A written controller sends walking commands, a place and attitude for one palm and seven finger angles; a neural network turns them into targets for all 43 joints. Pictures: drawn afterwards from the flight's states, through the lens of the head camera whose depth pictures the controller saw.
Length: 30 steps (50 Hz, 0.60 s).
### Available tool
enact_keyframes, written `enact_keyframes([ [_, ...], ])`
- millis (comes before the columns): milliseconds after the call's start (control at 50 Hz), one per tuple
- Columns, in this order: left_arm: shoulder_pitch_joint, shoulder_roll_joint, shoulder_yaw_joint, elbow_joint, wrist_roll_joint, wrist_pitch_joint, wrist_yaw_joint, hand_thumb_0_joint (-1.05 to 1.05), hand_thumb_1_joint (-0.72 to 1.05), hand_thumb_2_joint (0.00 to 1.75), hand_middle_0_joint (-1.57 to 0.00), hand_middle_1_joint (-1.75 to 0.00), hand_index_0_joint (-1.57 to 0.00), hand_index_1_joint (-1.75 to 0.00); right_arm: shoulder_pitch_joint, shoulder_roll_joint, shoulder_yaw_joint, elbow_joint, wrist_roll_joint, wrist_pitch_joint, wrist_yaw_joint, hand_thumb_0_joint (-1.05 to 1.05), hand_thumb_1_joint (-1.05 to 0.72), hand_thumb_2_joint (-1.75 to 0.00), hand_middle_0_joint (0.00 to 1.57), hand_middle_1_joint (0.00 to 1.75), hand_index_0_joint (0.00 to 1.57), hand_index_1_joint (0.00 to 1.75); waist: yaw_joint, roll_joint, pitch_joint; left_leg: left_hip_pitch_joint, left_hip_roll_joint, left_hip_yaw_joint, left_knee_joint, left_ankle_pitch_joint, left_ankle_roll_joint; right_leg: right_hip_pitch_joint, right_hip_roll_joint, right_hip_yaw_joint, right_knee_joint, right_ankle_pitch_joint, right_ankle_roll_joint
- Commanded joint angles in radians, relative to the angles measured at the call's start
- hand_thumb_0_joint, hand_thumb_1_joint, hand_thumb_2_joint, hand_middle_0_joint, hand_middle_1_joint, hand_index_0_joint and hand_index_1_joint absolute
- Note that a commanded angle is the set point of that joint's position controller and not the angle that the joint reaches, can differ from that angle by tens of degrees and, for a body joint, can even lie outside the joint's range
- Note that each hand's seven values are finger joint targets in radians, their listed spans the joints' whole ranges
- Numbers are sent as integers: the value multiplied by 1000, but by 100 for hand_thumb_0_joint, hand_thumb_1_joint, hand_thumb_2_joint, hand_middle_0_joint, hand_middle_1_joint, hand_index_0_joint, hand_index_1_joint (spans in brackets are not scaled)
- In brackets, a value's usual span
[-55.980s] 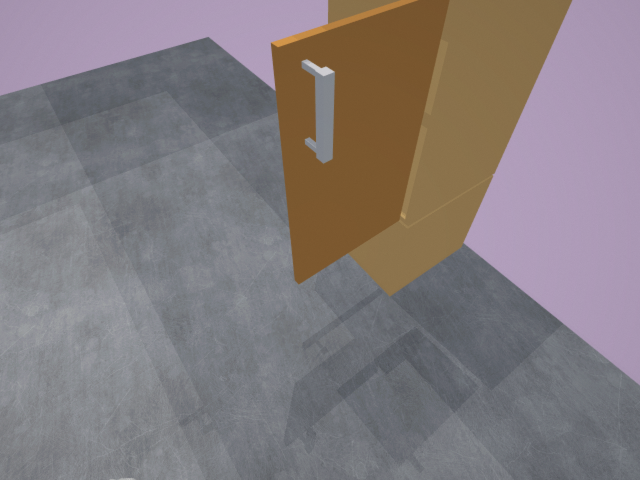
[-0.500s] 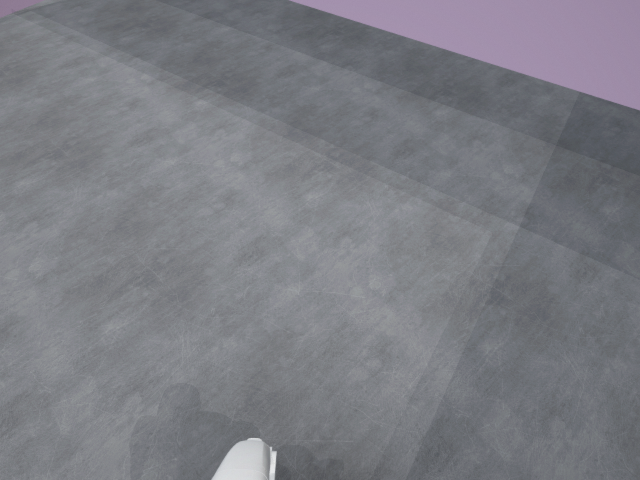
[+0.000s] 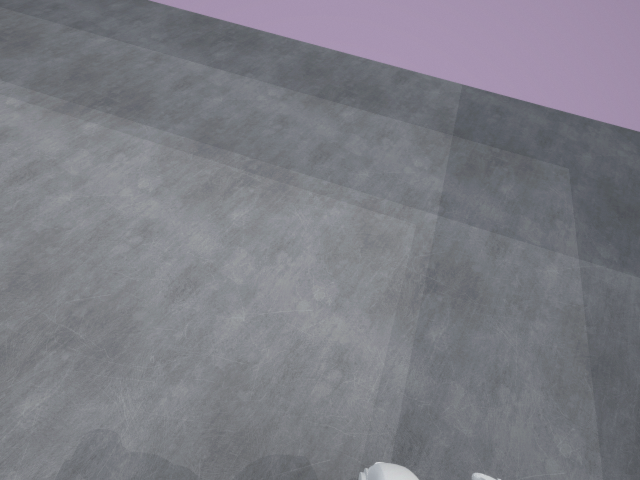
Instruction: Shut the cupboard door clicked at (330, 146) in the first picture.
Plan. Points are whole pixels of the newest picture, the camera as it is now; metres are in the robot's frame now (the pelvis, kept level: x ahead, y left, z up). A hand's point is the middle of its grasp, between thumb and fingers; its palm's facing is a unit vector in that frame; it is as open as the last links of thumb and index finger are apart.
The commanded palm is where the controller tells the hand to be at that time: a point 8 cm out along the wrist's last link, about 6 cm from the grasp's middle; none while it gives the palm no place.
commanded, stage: turn to face it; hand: left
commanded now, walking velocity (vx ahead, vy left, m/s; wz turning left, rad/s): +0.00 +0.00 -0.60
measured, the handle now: out of the picture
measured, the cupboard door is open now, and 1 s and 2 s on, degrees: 19 19 19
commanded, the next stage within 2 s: none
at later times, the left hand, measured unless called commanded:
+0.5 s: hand (245, 440) +0.19 +0.11 -0.16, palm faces -0.29 -0.92 -0.25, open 7.4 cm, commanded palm none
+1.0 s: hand (260, 384) +0.27 +0.11 -0.17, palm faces -0.53 -0.82 -0.21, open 7.4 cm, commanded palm none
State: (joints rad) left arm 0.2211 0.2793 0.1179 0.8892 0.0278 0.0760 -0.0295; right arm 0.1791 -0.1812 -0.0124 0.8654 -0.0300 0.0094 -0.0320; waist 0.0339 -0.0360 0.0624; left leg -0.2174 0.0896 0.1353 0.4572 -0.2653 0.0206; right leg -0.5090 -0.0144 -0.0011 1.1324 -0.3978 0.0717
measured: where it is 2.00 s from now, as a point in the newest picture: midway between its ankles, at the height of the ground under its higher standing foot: outside the picture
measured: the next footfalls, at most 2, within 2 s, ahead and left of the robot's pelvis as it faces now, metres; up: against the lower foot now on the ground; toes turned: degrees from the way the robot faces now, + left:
right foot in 0.22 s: +0.02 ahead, -0.14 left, +0.00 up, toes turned -14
left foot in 0.66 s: +0.17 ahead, +0.06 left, +0.00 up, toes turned -20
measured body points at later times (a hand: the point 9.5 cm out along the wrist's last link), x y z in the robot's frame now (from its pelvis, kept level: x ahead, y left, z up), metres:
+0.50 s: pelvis +0.03 -0.04 -0.01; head +0.08 -0.07 +0.44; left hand +0.20 +0.16 -0.14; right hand +0.01 -0.31 -0.16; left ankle +0.08 +0.11 -0.68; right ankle -0.02 -0.13 -0.75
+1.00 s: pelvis +0.08 -0.02 +0.00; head +0.12 -0.03 +0.44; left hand +0.30 +0.15 -0.15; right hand -0.01 -0.27 -0.14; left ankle +0.13 +0.08 -0.75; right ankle -0.02 -0.13 -0.69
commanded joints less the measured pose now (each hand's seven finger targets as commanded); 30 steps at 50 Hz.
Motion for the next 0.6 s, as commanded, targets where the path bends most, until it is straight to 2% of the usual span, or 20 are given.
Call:
enact_keyframes([
  [0, -64, 15, -15, -97, -7, -22, -10, 0, 90, 90, -20, -30, -20, -30, 108, -205, -64, -25, 1, -22, -12, 0, -90, -90, 20, 30, 20, 30, -70, 222, -112, 220, 241, -95, -73, 605, 105, -57, -27, -48, -143, -13, -3],
  [60, -96, 3, -23, -102, -7, -26, -11, 0, 90, 90, -20, -30, -20, -30, 136, -226, -74, -4, -1, -17, -7, 0, -90, -90, 20, 30, 20, 30, -85, 255, -122, 225, 242, -52, -34, 653, 97, 21, -6, -86, -284, -24, -23],
  [100, -100, 12, -26, -104, -6, -31, -10, 0, 90, 90, -20, -30, -20, -30, 138, -237, -80, 2, -2, -14, -2, 0, -90, -90, 20, 30, 20, 30, -86, 291, -119, 204, 258, -45, -10, 647, 93, 78, 5, -105, -358, -23, -39],
  [140, -77, 21, -25, -95, -9, -34, -8, 0, 90, 90, -20, -30, -20, -30, 117, -245, -82, 2, 0, -12, 1, 0, -90, -90, 20, 30, 20, 30, -61, 266, -114, 149, 264, -28, 24, 583, 69, 173, 10, -107, -476, 38, -59],
  [160, -37, 32, -21, -84, -8, -37, -6, 0, 90, 90, -20, -30, -20, -30, 100, -251, -84, -1, 4, -10, 3, 0, -90, -90, 20, 30, 20, 30, -33, 241, -117, 101, 253, -5, 74, 522, 39, 257, 13, -113, -575, 130, -70],
  [180, 41, 69, -12, -60, -5, -45, -1, 0, 90, 90, -20, -30, -20, -30, 83, -244, -85, -8, 12, -10, 7, 0, -90, -90, 20, 30, 20, 30, 12, 160, -147, 5, 221, 28, 192, 422, -6, 414, -18, -68, -698, 267, -91],
  [200, 116, 184, 7, -41, 6, -59, 14, 0, 90, 90, -20, -30, -20, -30, 84, -170, -69, -34, 23, -7, 15, 0, -90, -90, 20, 30, 20, 30, 47, -134, -192, -224, 102, 101, 419, 56, -72, 609, -244, 222, -775, 508, -173],
  [220, 151, 242, 17, -24, -7, -58, 29, 0, 90, 90, -20, -30, -20, -30, 11, -142, -55, -75, 20, 4, 11, 0, -90, -90, 20, 30, 20, 30, 69, -235, -148, -385, -9, 22, 624, -406, -101, 565, -396, 404, -766, 852, -286],
  [240, 137, 237, 13, -30, -13, -54, 39, 0, 90, 90, -20, -30, -20, -30, 16, -161, -51, -68, 21, 19, 4, 0, -90, -90, 20, 30, 20, 30, 56, -169, -134, -397, 18, -103, 727, -364, -88, 494, -399, 379, -783, 711, -329],
  [260, 60, 192, 11, -51, -11, -54, 46, 0, 90, 90, -20, -30, -20, -30, 6, -144, -55, -64, 17, 20, 4, 0, -90, -90, 20, 30, 20, 30, 25, -149, -89, -470, 28, -139, 750, -292, -91, 491, -336, 342, -800, 626, -304],
  [280, 11, 172, 6, -61, -11, -57, 51, 0, 90, 90, -20, -30, -20, -30, 19, -153, -54, -52, 15, 15, 3, 0, -90, -90, 20, 30, 20, 30, 2, -204, -97, -488, 33, -137, 751, -246, -102, 505, -305, 330, -788, 641, -288],
  [300, -34, 142, -5, -73, -15, -55, 53, 0, 90, 90, -20, -30, -20, -30, 23, -167, -58, -31, 14, 16, 7, 0, -90, -90, 20, 30, 20, 30, -14, -162, -103, -441, 47, -143, 744, -176, -109, 474, -258, 254, -767, 655, -267],
  [320, -52, 125, -13, -82, -15, -60, 50, 0, 90, 90, -20, -30, -20, -30, 41, -163, -58, -24, 13, 17, 11, 0, -90, -90, 20, 30, 20, 30, -34, -131, -106, -394, 39, -133, 715, -141, -116, 433, -230, 198, -761, 682, -253],
  [340, -53, 125, -15, -83, -14, -64, 46, 0, 90, 90, -20, -30, -20, -30, 51, -152, -58, -19, 13, 21, 14, 0, -90, -90, 20, 30, 20, 30, -42, -102, -104, -359, 24, -120, 683, -122, -120, 396, -211, 180, -759, 691, -245],
  [360, -50, 126, -14, -80, -13, -68, 43, 0, 90, 90, -20, -30, -20, -30, 55, -146, -57, -15, 12, 23, 14, 0, -90, -90, 20, 30, 20, 30, -46, -105, -99, -348, 15, -116, 655, -113, -123, 386, -202, 181, -760, 696, -245],
  [400, -24, 133, -11, -66, -10, -71, 41, 0, 90, 90, -20, -30, -20, -30, 44, -136, -58, -18, 14, 21, 15, 0, -90, -90, 20, 30, 20, 30, -36, -95, -115, -351, -3, -110, 602, -104, -125, 429, -191, 197, -747, 730, -246],
  [440, -2, 137, -7, -66, -9, -69, 40, 0, 90, 90, -20, -30, -20, -30, 21, -136, -57, -31, 16, 20, 13, 0, -90, -90, 20, 30, 20, 30, -24, -90, -118, -348, -14, -110, 550, -116, -127, 437, -198, 234, -743, 721, -260],
  [500, 4, 143, 0, -62, -3, -66, 42, 0, 90, 90, -20, -30, -20, -30, -19, -135, -57, -53, 22, 12, 11, 0, -90, -90, 20, 30, 20, 30, -15, -122, -107, -313, -29, -112, 440, -146, -121, 425, -203, 293, -724, 714, -271],
  [560, -19, 149, 8, -71, -2, -59, 41, 0, 90, 90, -20, -30, -20, -30, -11, -129, -57, -58, 27, 3, 7, 0, -90, -90, 20, 30, 20, 30, -27, -127, -104, -194, -60, -106, 266, -127, -108, 358, -185, 336, -682, 723, -254],
  [580, -41, 149, 8, -71, -5, -56, 41, 0, 90, 90, -20, -30, -20, -30, 26, -130, -57, -48, 28, 0, 5, 0, -90, -90, 20, 30, 20, 30, -50, -129, -108, -128, -67, -104, 178, -61, -104, 328, -168, 333, -657, 687, -231],
])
